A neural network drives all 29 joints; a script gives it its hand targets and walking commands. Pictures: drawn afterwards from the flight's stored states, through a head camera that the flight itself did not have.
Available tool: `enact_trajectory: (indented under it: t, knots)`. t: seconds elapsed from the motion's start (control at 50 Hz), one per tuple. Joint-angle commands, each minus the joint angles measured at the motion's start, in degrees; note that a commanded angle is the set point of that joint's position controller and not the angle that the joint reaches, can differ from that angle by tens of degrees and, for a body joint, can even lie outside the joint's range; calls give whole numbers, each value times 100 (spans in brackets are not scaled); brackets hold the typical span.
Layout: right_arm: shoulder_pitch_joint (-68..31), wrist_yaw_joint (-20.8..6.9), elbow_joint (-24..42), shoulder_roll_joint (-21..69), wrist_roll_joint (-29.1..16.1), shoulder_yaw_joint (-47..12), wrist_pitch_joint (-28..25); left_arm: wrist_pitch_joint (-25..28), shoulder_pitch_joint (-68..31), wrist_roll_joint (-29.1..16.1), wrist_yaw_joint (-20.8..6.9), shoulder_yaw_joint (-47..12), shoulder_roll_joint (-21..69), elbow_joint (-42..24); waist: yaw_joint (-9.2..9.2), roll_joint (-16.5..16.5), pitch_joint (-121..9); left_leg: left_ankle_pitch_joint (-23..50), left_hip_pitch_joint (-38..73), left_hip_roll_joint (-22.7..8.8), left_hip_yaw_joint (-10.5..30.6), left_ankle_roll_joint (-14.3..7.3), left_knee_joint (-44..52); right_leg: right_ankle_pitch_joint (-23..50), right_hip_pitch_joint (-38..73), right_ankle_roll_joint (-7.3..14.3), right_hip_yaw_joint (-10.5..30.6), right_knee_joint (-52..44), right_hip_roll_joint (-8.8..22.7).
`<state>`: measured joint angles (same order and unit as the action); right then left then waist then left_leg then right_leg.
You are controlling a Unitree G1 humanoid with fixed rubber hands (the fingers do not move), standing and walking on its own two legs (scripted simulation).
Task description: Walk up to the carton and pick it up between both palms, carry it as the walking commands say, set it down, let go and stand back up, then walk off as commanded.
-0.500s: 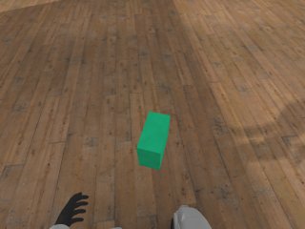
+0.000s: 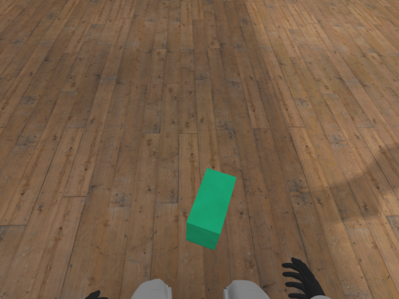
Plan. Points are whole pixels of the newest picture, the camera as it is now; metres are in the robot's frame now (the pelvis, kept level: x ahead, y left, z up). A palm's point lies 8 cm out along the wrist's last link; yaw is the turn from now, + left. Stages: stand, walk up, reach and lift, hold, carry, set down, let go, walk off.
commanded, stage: walk up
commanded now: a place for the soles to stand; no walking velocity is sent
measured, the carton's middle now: (210, 209) +0.52 -0.07 -0.62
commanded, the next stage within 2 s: none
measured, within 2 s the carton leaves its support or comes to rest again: neither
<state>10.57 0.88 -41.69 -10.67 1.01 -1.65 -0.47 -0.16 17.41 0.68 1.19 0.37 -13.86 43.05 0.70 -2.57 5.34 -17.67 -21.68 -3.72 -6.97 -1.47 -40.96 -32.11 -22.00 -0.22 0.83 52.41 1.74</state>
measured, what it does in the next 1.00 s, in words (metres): steps on the spot: right foot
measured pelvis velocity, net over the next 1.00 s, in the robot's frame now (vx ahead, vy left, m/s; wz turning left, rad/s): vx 0.01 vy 0.05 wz -0.20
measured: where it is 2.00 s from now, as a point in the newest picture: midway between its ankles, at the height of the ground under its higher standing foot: outside the picture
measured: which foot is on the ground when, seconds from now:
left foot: down 0.00-0.80, up 0.82-1.00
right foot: up 0.00-0.04, down 0.06-1.00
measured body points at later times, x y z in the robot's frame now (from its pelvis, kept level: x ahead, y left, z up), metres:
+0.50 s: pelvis +0.02 -0.02 +0.01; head +0.04 -0.01 +0.46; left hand +0.16 +0.22 -0.11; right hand +0.11 -0.29 -0.11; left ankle +0.05 +0.11 -0.72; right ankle +0.03 -0.13 -0.72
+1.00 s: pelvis +0.01 +0.05 +0.00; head +0.06 +0.02 +0.45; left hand +0.09 +0.32 -0.11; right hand +0.12 -0.25 -0.12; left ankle +0.06 +0.18 -0.67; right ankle +0.03 -0.13 -0.71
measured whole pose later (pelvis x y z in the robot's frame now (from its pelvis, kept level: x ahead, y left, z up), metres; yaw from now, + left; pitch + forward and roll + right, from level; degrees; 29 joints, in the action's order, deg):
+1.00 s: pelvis +0.01 +0.05 +0.00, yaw -11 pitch +0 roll -1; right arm 5.4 -2.6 -42.9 -19.5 4.8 1.3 4.5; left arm 1.9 21.6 3.2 5.7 4.3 -14.1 44.0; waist 2.4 3.4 6.6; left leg -28.7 -30.9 -3.8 2.0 2.3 -60.2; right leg -16.7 -22.5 -2.7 9.9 38.2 -1.6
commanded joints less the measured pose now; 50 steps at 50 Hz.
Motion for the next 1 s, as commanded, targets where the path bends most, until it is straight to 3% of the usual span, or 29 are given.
enact_trajectory:
  t: [0.0,0.04,0.06,0.08,0.12,0.14,0.16,0.18,0.22,0.34,0.4,0.5,0.58,0.62,0.68,0.72,0.74,0.76,0.78,0.8,0.82,0.84,0.86,0.88,0.9,0.94,0.96,0.98]
  knots:
    - [-187,-37,131,-993,-48,218,23,182,529,24,17,111,-361,-224,213,517,-900,2553,353,-1099,824,-449,789,3139,1016,188,247,-2015,221]
    - [97,-75,139,-779,-136,125,69,200,-82,36,17,184,-800,-462,-142,-185,-885,1376,411,-583,404,-129,553,3498,733,483,1102,-2407,825]
    - [88,-70,105,-777,-170,135,105,163,-272,-28,-9,191,-880,-412,-179,-228,-719,776,703,-336,291,-46,785,3618,349,594,939,-2356,842]
    - [24,-51,84,-821,-117,133,104,121,-322,-38,-44,204,-797,-381,-183,-281,-648,824,919,-383,351,-54,918,3467,140,511,878,-2257,692]
    - [-149,-73,-8,-1056,-64,197,72,121,-282,-38,-58,138,-566,-354,8,-1,-696,1306,987,-581,400,-101,1009,3271,411,285,579,-2160,372]
    - [-209,-99,-37,-1084,-69,229,58,128,-191,-56,-35,119,-580,-332,26,95,-866,1469,1012,-587,383,-155,986,3338,612,255,610,-2129,348]
    - [-135,-120,-19,-996,-80,221,56,135,-275,-52,-25,146,-668,-306,-37,-110,-912,1489,952,-610,308,-132,1044,3490,748,284,593,-2063,385]
    - [-73,-115,-31,-983,-67,222,43,131,-289,-50,-22,137,-630,-270,-91,-116,-1017,1400,1012,-632,256,-146,1053,3525,750,302,654,-2094,410]
    - [-101,-121,-90,-995,-71,213,51,135,-346,-50,-32,150,-703,-316,-81,-8,-1004,1424,1037,-571,187,-106,1044,3701,772,347,730,-2126,397]
    - [-149,-135,-173,-1058,-25,232,119,116,-435,-77,-53,129,-691,-230,-139,88,-684,727,1172,-509,86,-64,1128,3233,300,377,1007,-2346,357]
    - [-125,-158,-268,-999,-59,214,141,128,-366,-64,-30,143,-788,-155,-158,-82,-741,407,1187,-491,81,-31,1211,2884,250,366,1127,-2509,349]
    - [-81,-146,-365,-1131,-27,239,123,132,-350,-83,-51,142,-796,-102,-153,89,-644,361,1346,-498,55,-77,1243,2794,20,361,1178,-2472,236]
    - [-94,-115,-435,-1196,-74,237,147,121,-193,-63,-43,166,-744,3,-61,177,-624,-278,1166,-720,173,-193,1653,2399,96,296,918,-2275,45]
    - [-141,-92,-476,-1266,-51,253,163,115,-78,-68,-37,148,-640,-5,-31,395,-584,-429,1064,-868,223,-312,1722,2356,100,297,862,-2124,7]
    - [-167,-87,-508,-1213,-63,255,198,116,-13,-64,-38,174,-697,-1,-39,238,-542,-687,1039,-953,203,-372,1754,2119,-1,288,825,-2103,-29]
    - [-240,-105,-518,-1233,-43,245,238,121,55,-56,-36,166,-770,20,-47,177,-540,-808,1032,-840,126,-283,1651,2092,-108,296,924,-2204,5]
    - [-816,-212,-206,-1545,213,400,387,177,923,90,192,358,-879,2,285,274,-280,-1415,230,-404,-308,-105,159,1611,349,609,1856,-2568,435]
    - [-1011,-300,-61,-1323,263,321,474,203,1267,109,314,495,-1268,80,435,-406,-152,-1744,-718,194,179,100,-996,975,750,930,3539,-3196,945]
    - [-1080,-344,87,-1284,334,294,514,191,1320,143,419,615,-1422,103,471,-470,18,-1662,-1401,113,898,187,-1859,342,866,1206,4355,-3442,1277]
    - [-1024,-334,195,-1255,368,299,490,196,1058,163,528,684,-1527,40,421,-378,216,-1399,-1816,-143,1220,235,-2234,221,828,1307,4451,-3434,1419]
    - [-816,-324,168,-1167,398,305,461,236,814,160,580,695,-1384,-113,276,-209,173,-1008,-2101,-282,1331,260,-2297,513,944,1282,4159,-3227,1345]
    - [-673,-312,182,-1108,351,269,443,280,480,238,601,671,-1319,-217,142,-451,37,-1023,-2225,-424,1404,298,-2254,932,1072,1294,3794,-3063,1364]
    - [-412,-314,124,-1066,367,263,436,306,305,234,559,636,-1139,-321,35,-405,-200,-970,-1934,-404,1361,355,-2267,1033,965,1235,3517,-3003,1282]
    - [-385,-343,166,-1121,397,321,447,328,177,267,538,651,-1202,-362,-37,-506,-376,-992,-1681,-392,1372,392,-2230,1095,883,1180,3496,-2975,1346]
    - [-276,-352,234,-1111,452,331,446,333,302,281,510,661,-1059,-409,-17,-404,-708,-1188,-1417,-279,1289,407,-2193,921,808,1191,3332,-2933,1251]
    - [-347,-378,342,-1067,354,350,430,345,329,298,469,721,-1078,-455,60,-649,-789,-1154,-901,-278,1114,414,-1829,1375,471,1114,2968,-2722,1085]
    - [-267,-387,393,-1010,316,348,427,334,305,295,464,708,-1013,-462,15,-897,-656,-999,-765,-288,1204,383,-1516,1701,281,1097,2991,-2625,1064]
    - [-131,-408,321,-912,293,364,422,284,160,313,441,752,-1071,-459,-45,-816,-680,-861,-261,-170,979,384,-1158,1701,-23,1067,2779,-2504,979]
